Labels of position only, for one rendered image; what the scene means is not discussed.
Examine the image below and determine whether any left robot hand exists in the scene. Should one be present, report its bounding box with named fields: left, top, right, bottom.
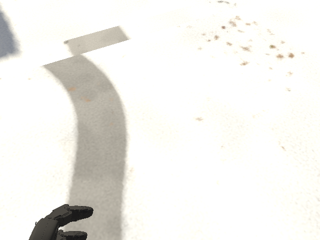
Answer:
left=29, top=204, right=94, bottom=240

